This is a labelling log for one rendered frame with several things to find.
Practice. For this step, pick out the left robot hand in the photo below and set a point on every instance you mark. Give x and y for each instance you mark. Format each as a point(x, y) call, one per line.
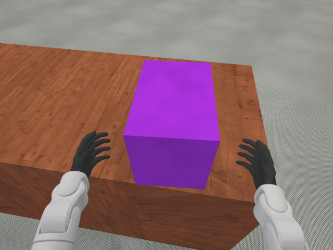
point(84, 159)

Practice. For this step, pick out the robot right forearm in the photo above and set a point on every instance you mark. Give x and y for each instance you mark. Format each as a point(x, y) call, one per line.
point(274, 214)

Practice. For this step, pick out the robot left forearm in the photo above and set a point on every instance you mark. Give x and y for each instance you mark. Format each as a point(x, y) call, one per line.
point(60, 220)

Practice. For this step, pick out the pedestal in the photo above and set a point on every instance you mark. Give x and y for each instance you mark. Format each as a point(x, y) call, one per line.
point(51, 98)

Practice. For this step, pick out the right robot hand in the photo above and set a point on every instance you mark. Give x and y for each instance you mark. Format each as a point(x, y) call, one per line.
point(262, 168)

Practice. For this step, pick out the carton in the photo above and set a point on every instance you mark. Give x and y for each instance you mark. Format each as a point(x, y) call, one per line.
point(172, 132)

